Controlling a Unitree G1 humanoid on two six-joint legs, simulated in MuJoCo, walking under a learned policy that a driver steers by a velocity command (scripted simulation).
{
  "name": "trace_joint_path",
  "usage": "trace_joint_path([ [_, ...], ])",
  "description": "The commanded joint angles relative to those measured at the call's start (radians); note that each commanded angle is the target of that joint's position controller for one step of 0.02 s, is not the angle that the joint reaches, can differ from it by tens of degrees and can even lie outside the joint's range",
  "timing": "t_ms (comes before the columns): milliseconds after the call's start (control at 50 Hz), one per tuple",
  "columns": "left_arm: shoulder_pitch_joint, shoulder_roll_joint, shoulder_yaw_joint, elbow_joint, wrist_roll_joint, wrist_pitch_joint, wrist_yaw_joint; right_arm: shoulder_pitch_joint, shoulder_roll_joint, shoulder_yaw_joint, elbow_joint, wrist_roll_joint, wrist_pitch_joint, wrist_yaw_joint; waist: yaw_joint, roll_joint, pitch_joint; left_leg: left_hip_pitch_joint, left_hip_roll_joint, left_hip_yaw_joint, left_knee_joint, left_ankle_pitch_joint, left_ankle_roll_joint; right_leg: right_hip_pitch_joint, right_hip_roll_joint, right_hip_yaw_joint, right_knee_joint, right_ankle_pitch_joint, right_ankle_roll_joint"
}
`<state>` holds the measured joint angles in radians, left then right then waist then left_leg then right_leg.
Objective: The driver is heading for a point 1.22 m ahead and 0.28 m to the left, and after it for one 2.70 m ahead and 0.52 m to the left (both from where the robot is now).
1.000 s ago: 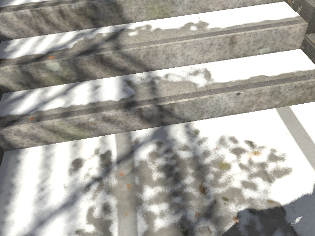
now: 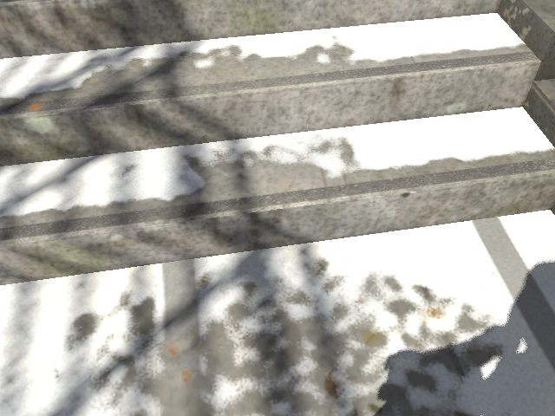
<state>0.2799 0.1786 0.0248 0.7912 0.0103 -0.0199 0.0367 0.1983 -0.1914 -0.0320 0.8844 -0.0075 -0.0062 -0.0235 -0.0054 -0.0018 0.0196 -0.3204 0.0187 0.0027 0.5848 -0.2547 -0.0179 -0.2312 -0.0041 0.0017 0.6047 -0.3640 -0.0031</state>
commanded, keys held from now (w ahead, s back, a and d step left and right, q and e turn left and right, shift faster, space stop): no key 0.06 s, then w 0.88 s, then w+q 0.06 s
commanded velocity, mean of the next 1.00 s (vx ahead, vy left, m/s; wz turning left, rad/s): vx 0.35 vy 0.00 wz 0.01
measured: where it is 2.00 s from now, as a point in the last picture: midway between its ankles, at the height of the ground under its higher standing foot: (280, 337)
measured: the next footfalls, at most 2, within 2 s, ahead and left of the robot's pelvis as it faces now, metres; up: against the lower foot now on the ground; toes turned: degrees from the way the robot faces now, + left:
right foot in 0.76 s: +0.44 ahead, -0.12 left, +0.00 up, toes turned -2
left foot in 1.32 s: +0.72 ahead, +0.12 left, +0.00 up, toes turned +12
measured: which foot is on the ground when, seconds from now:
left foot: down 0.00-0.78, up 0.80-1.00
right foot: down 0.00-0.30, up 0.32-0.74, down 0.76-1.00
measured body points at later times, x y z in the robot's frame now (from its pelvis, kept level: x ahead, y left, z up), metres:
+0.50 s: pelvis +0.12 +0.03 +0.02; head +0.13 +0.04 +0.47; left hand +0.25 +0.29 -0.10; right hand +0.09 -0.22 -0.12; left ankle +0.05 +0.12 -0.73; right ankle +0.15 -0.12 -0.64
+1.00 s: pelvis +0.38 -0.04 +0.02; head +0.40 -0.05 +0.47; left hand +0.44 +0.23 -0.11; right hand +0.51 -0.31 -0.11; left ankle +0.45 +0.13 -0.64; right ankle +0.40 -0.12 -0.73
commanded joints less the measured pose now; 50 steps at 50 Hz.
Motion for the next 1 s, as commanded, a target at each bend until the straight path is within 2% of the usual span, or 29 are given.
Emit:
trace_joint_path([
  [20, 0.041, 0.099, 0.028, -0.037, -0.001, -0.010, 0.003, 0.000, -0.086, -0.020, -0.031, 0.002, -0.005, -0.009, 0.002, 0.007, -0.044, 0.111, 0.025, -0.033, -0.051, 0.236, 0.037, -0.059, -0.039, 0.045, -0.119, 0.263, -0.029],
  [60, 0.043, 0.096, 0.029, -0.027, -0.001, -0.009, 0.003, -0.003, -0.087, -0.022, -0.019, 0.003, -0.001, -0.013, 0.001, 0.003, -0.039, 0.117, 0.026, -0.034, -0.054, 0.237, 0.036, -0.058, -0.037, 0.042, -0.125, 0.266, -0.029],
  [80, 0.071, 0.088, 0.029, -0.008, -0.002, -0.008, 0.002, 0.020, -0.073, -0.019, 0.002, 0.003, 0.002, -0.012, 0.002, -0.008, -0.060, 0.129, 0.011, -0.015, -0.051, 0.132, 0.035, -0.048, -0.033, 0.039, -0.146, 0.154, -0.034],
  [100, 0.083, 0.110, 0.038, 0.002, -0.009, -0.004, 0.002, 0.027, -0.081, -0.024, 0.015, 0.009, 0.004, -0.012, 0.005, -0.034, -0.033, 0.099, -0.024, 0.021, -0.018, -0.050, 0.038, -0.060, -0.035, 0.056, -0.171, -0.020, -0.057],
  [120, 0.088, 0.137, 0.047, 0.002, -0.015, -0.003, 0.001, 0.012, -0.089, -0.028, 0.016, 0.016, 0.001, -0.011, 0.015, -0.077, 0.016, 0.027, -0.051, 0.050, 0.027, -0.199, 0.039, -0.075, -0.066, 0.113, -0.219, -0.224, -0.093],
  [160, 0.113, 0.193, 0.062, 0.001, -0.027, -0.015, 0.003, -0.068, -0.082, -0.028, -0.018, 0.032, -0.027, -0.006, 0.045, -0.174, 0.121, -0.154, -0.055, 0.072, 0.164, -0.212, 0.053, -0.052, -0.229, 0.350, -0.374, -0.475, -0.191],
  [200, 0.094, 0.209, 0.066, 0.009, -0.033, -0.041, 0.005, -0.113, -0.078, -0.026, -0.040, 0.042, -0.064, 0.008, 0.040, -0.179, 0.185, -0.234, 0.009, 0.009, 0.209, -0.199, 0.098, -0.038, -0.317, 0.458, -0.408, -0.380, -0.244],
  [240, 0.042, 0.192, 0.063, 0.006, -0.038, -0.052, -0.006, -0.049, -0.070, -0.025, -0.015, 0.045, -0.086, 0.026, -0.007, -0.156, 0.143, -0.111, 0.014, 0.026, 0.040, -0.192, 0.127, -0.027, -0.277, 0.351, -0.352, -0.229, -0.206],
  [280, -0.023, 0.172, 0.058, -0.001, -0.040, -0.049, -0.013, 0.150, -0.107, -0.050, 0.079, 0.028, -0.086, 0.032, -0.090, -0.088, 0.044, 0.268, -0.032, 0.034, -0.072, -0.001, 0.113, -0.180, -0.151, 0.176, -0.194, -0.023, -0.128],
  [300, -0.062, 0.115, 0.041, -0.029, -0.037, -0.056, -0.014, 0.273, -0.188, -0.075, 0.102, 0.025, -0.087, 0.027, -0.131, 0.107, 0.007, 0.402, 0.137, -0.253, -0.220, -0.144, 0.184, -0.324, -0.022, 0.011, 0.127, 0.085, -0.047],
  [320, -0.072, 0.103, 0.040, -0.067, -0.040, -0.072, -0.007, 0.367, -0.264, -0.087, 0.109, 0.024, -0.093, 0.036, -0.153, 0.328, -0.031, 0.513, 0.339, -0.675, -0.395, -0.200, 0.329, -0.513, 0.066, -0.004, 0.427, -0.128, -0.002],
  [340, -0.071, 0.144, 0.050, -0.066, -0.056, -0.083, -0.011, 0.288, -0.192, -0.059, 0.087, 0.010, -0.101, 0.034, -0.108, 0.210, 0.002, 0.481, 0.373, -0.708, -0.406, -0.229, 0.347, -0.601, 0.007, 0.094, 0.604, -0.166, -0.017],
  [360, -0.057, 0.146, 0.050, -0.052, -0.063, -0.090, -0.020, 0.215, -0.150, -0.046, 0.063, 0.011, -0.105, 0.033, -0.074, 0.141, 0.045, 0.445, 0.338, -0.592, -0.398, -0.225, 0.315, -0.642, -0.038, 0.102, 0.658, -0.079, -0.040],
  [380, -0.053, 0.140, 0.050, -0.041, -0.054, -0.095, -0.024, 0.168, -0.144, -0.040, 0.047, 0.011, -0.105, 0.035, -0.052, 0.080, 0.047, 0.415, 0.297, -0.489, -0.411, -0.191, 0.275, -0.644, -0.075, 0.089, 0.641, 0.018, -0.055],
  [440, -0.060, 0.130, 0.056, -0.032, -0.030, -0.089, -0.039, 0.186, -0.094, -0.016, 0.059, 0.005, -0.091, 0.035, -0.032, 0.076, 0.043, 0.352, 0.207, -0.259, -0.441, 0.099, 0.215, -0.565, -0.120, 0.040, 0.536, 0.168, -0.044],
  [540, -0.242, 0.071, 0.026, -0.094, -0.025, -0.074, -0.054, 0.227, -0.158, -0.021, 0.063, 0.005, -0.074, 0.010, -0.061, 0.064, 0.069, 0.273, 0.166, -0.106, -0.470, 0.295, 0.211, -0.511, -0.098, -0.023, 0.217, 0.310, 0.008],
  [620, -0.347, 0.095, 0.021, -0.134, -0.037, -0.074, -0.069, 0.272, -0.190, -0.030, 0.075, 0.023, -0.075, 0.003, -0.077, 0.082, 0.097, 0.278, 0.202, -0.090, -0.485, 0.258, 0.206, -0.429, -0.070, -0.026, 0.030, 0.393, -0.002],
  [680, -0.375, 0.126, 0.027, -0.154, -0.037, -0.079, -0.080, 0.268, -0.196, -0.037, 0.084, 0.029, -0.071, 0.005, -0.050, 0.090, 0.105, 0.362, 0.241, -0.079, -0.439, 0.342, 0.182, -0.401, -0.058, -0.015, -0.040, 0.355, -0.051],
  [720, -0.287, 0.167, 0.046, -0.137, -0.032, -0.082, -0.078, 0.242, -0.221, -0.047, 0.076, 0.024, -0.064, 0.007, 0.014, 0.118, 0.027, 0.396, 0.239, -0.053, -0.306, 0.642, 0.158, -0.239, -0.011, -0.043, -0.055, 0.304, -0.090],
  [740, -0.142, 0.205, 0.068, -0.093, -0.032, -0.079, -0.071, 0.224, -0.219, -0.047, 0.070, 0.018, -0.057, 0.008, 0.090, 0.118, -0.058, 0.369, 0.202, -0.020, -0.135, 0.786, 0.135, -0.055, 0.025, -0.066, -0.065, 0.294, -0.118],
  [760, 0.049, 0.252, 0.091, -0.043, -0.031, -0.075, -0.060, 0.213, -0.202, -0.039, 0.055, 0.007, -0.053, 0.008, 0.171, 0.097, -0.175, 0.203, 0.155, 0.005, 0.108, 0.703, 0.101, 0.237, -0.026, -0.003, -0.037, 0.284, -0.154],
  [780, 0.186, 0.362, 0.112, -0.015, -0.005, -0.071, -0.052, 0.316, -0.075, -0.003, 0.026, -0.006, -0.064, 0.017, 0.139, -0.169, -0.351, -0.168, 0.002, 0.035, 0.525, 0.208, 0.045, 0.631, -0.297, 0.420, -0.080, 0.130, -0.282],
  [800, 0.190, 0.305, 0.094, -0.005, -0.010, -0.071, -0.058, 0.342, -0.062, 0.006, 0.049, 0.017, -0.092, 0.026, 0.126, -0.277, -0.452, -0.328, -0.084, -0.111, 0.742, -0.290, 0.040, 0.672, -0.404, 0.810, -0.315, -0.028, -0.357],
  [820, 0.095, 0.243, 0.075, -0.015, -0.016, -0.075, -0.059, 0.236, -0.160, -0.022, 0.019, 0.047, -0.110, 0.031, 0.116, -0.193, -0.271, -0.439, -0.013, -0.136, 0.818, -0.236, 0.059, 0.533, -0.366, 0.696, -0.344, -0.085, -0.295],
  [840, 0.004, 0.206, 0.063, -0.028, -0.019, -0.078, -0.059, 0.139, -0.185, -0.026, -0.011, 0.055, -0.120, 0.028, 0.089, -0.118, -0.154, -0.442, 0.046, -0.101, 0.789, -0.136, 0.078, 0.361, -0.330, 0.531, -0.358, -0.022, -0.258],
  [860, -0.067, 0.181, 0.053, -0.031, -0.015, -0.084, -0.064, 0.101, -0.177, -0.028, -0.020, 0.041, -0.117, 0.020, 0.047, -0.041, -0.085, -0.390, 0.092, -0.081, 0.725, -0.055, 0.078, 0.200, -0.290, 0.411, -0.390, 0.095, -0.238],
  [900, -0.124, 0.150, 0.045, -0.023, -0.004, -0.100, -0.073, 0.146, -0.147, -0.033, -0.008, 0.023, -0.089, 0.011, -0.020, -0.076, -0.058, -0.263, 0.139, -0.094, 0.628, 0.018, 0.075, 0.042, -0.222, 0.274, -0.446, 0.192, -0.212],
  [940, -0.103, 0.158, 0.046, 0.003, -0.008, -0.110, -0.075, 0.151, -0.121, -0.030, -0.008, 0.022, -0.071, 0.010, -0.035, -0.069, -0.036, -0.258, 0.145, -0.081, 0.577, 0.048, 0.062, -0.006, -0.204, 0.202, -0.481, 0.263, -0.228],
  [1000, -0.058, 0.193, 0.054, 0.038, -0.002, -0.110, -0.057, 0.053, -0.136, -0.035, -0.042, 0.017, -0.061, 0.010, -0.020, -0.048, 0.009, -0.372, 0.152, -0.088, 0.450, 0.182, 0.038, 0.020, -0.205, 0.116, -0.510, 0.343, -0.228],
])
